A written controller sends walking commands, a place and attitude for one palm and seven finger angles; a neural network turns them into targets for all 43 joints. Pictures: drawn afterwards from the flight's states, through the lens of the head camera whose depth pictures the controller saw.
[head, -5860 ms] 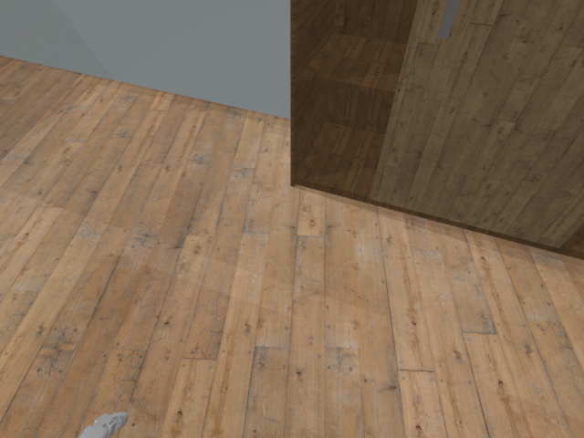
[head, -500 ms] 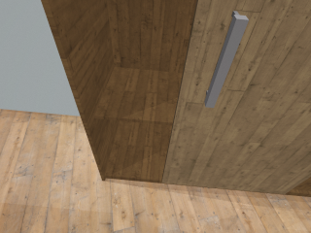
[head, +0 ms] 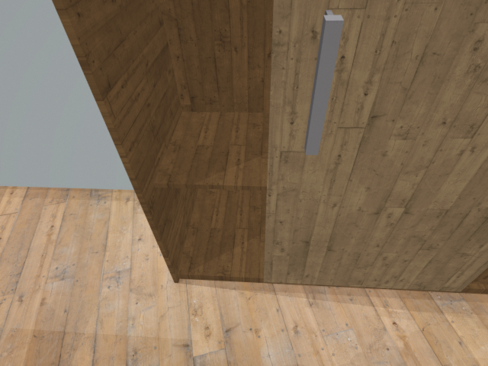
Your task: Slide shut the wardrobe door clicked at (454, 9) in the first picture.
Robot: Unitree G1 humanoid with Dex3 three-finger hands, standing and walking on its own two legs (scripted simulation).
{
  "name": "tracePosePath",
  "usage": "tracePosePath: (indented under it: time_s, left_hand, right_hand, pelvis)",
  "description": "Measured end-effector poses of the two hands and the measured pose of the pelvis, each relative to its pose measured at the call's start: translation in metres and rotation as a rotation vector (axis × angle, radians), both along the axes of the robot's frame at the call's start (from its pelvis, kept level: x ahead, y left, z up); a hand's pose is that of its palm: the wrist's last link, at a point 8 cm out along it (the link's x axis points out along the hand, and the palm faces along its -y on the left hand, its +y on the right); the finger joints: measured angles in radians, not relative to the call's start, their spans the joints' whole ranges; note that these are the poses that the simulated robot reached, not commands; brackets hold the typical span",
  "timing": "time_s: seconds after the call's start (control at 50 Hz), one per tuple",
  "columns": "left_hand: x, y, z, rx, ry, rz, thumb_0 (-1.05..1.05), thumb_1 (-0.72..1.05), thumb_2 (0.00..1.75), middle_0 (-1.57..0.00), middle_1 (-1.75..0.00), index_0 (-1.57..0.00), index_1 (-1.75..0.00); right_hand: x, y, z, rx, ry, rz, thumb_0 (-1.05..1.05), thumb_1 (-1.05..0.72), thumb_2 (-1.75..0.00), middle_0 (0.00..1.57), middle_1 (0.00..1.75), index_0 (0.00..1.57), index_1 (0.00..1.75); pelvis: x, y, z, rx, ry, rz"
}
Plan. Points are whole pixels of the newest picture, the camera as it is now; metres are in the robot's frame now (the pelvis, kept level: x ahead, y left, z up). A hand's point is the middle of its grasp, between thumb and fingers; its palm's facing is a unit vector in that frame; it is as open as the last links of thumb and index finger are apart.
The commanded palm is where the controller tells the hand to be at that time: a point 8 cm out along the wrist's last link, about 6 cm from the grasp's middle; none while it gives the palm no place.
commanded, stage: come to a stop and stand still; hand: right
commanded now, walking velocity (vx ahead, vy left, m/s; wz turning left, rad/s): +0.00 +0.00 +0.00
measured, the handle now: (319, 89) +0.58 -0.11 +0.19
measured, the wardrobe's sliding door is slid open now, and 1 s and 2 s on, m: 0.38 0.38 0.38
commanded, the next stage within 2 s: none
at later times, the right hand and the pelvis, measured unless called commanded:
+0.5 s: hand out of the picture -0.08 -0.20 -0.21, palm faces +0.08 +0.99 -0.08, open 7.4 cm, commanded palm none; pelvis -0.05 -0.05 -0.02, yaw -1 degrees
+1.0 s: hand out of the picture -0.20 -0.32 -0.20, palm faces +0.02 +0.99 -0.14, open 7.4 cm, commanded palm none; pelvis -0.19 -0.14 -0.01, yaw +2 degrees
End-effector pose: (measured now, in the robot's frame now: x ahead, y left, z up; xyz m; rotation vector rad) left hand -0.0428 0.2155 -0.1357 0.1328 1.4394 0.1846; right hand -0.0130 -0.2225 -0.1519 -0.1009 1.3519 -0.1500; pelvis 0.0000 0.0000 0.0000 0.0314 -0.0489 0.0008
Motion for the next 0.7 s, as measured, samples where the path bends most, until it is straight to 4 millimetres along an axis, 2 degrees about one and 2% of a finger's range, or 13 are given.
tracePosePath:
  time_s: [0.16, 0.36, 0.46, 0.54, 0.6, 0.66, 0.7]
  left_hand:
    - [0.020, -0.021, -0.002, -0.025, -0.072, -0.022, 0.01, 0.90, 0.90, -0.20, -0.30, -0.20, -0.30]
    - [0.020, -0.023, 0.002, 0.018, -0.106, -0.040, 0.01, 0.92, 0.90, -0.20, -0.30, -0.20, -0.30]
    - [-0.001, -0.032, -0.001, 0.050, -0.117, -0.012, 0.01, 0.91, 0.90, -0.20, -0.30, -0.20, -0.30]
    - [-0.041, -0.047, -0.011, 0.072, -0.103, 0.044, 0.00, 0.91, 0.90, -0.20, -0.30, -0.20, -0.30]
    - [-0.067, -0.062, -0.016, 0.051, -0.046, 0.043, 0.00, 0.91, 0.90, -0.20, -0.30, -0.20, -0.30]
    - [-0.072, -0.074, -0.016, 0.025, -0.036, 0.009, 0.01, 0.90, 0.90, -0.20, -0.30, -0.20, -0.30]
    - [-0.064, -0.079, -0.015, 0.019, -0.071, -0.009, 0.01, 0.90, 0.90, -0.20, -0.30, -0.20, -0.30]
  right_hand:
    - [-0.036, 0.001, 0.001, 0.024, 0.054, -0.027, 0.01, -0.91, -0.90, 0.20, 0.29, 0.20, 0.30]
    - [-0.074, -0.002, -0.004, 0.061, 0.091, -0.065, 0.01, -0.91, -0.90, 0.20, 0.29, 0.20, 0.30]
    - [-0.080, -0.015, -0.021, 0.080, 0.097, -0.057, 0.01, -0.91, -0.90, 0.20, 0.30, 0.20, 0.30]
    - [-0.063, -0.035, -0.038, 0.077, 0.046, -0.024, 0.01, -0.91, -0.90, 0.20, 0.30, 0.20, 0.30]
    - [-0.053, -0.051, -0.034, 0.057, -0.045, -0.031, 0.01, -0.91, -0.90, 0.20, 0.29, 0.20, 0.30]
    - [-0.070, -0.066, -0.019, 0.035, -0.107, -0.069, 0.01, -0.91, -0.90, 0.20, 0.29, 0.20, 0.30]
    - [-0.101, -0.077, -0.011, 0.014, -0.106, -0.105, 0.00, -0.91, -0.90, 0.20, 0.29, 0.20, 0.30]
  pelvis:
    - [-0.011, -0.012, 0.002, 0.001, -0.004, 0.000]
    - [-0.031, -0.029, 0.001, 0.010, -0.010, -0.016]
    - [-0.045, -0.043, -0.008, 0.033, -0.027, -0.023]
    - [-0.060, -0.056, -0.021, 0.046, -0.045, -0.005]
    - [-0.075, -0.065, -0.022, 0.045, -0.042, -0.004]
    - [-0.091, -0.074, -0.015, 0.039, -0.034, -0.006]
    - [-0.102, -0.081, -0.011, 0.026, -0.031, -0.011]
